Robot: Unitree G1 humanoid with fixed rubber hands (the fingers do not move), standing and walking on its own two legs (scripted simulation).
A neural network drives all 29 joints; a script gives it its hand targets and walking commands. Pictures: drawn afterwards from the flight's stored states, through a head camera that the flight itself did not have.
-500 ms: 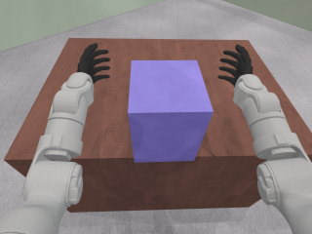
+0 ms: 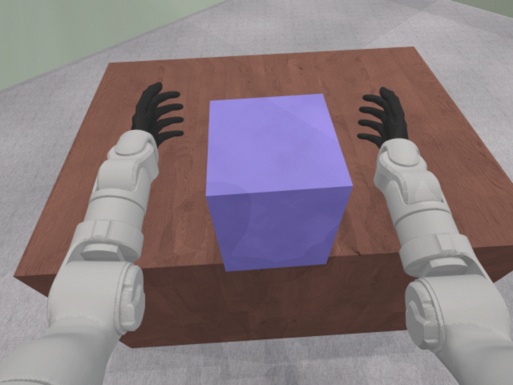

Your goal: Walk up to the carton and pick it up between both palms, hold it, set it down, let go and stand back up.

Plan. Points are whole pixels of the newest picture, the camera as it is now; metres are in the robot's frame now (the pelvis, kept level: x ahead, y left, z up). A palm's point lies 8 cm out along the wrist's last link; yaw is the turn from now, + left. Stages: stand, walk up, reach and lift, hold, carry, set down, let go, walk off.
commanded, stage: reach and lift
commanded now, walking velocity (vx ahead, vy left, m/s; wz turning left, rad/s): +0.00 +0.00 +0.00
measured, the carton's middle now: (271, 187) +0.44 -0.03 +0.01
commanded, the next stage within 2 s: none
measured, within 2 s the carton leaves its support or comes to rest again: neither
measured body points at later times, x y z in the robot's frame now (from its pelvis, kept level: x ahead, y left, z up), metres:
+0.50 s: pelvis +0.00 +0.00 +0.00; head +0.07 +0.00 +0.44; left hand +0.46 +0.13 +0.07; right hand +0.43 -0.19 +0.07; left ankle +0.00 +0.11 -0.75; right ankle -0.02 -0.12 -0.75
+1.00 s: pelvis +0.01 +0.00 +0.00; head +0.06 +0.00 +0.44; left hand +0.45 +0.12 +0.06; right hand +0.42 -0.17 +0.06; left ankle +0.00 +0.11 -0.75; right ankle -0.02 -0.12 -0.75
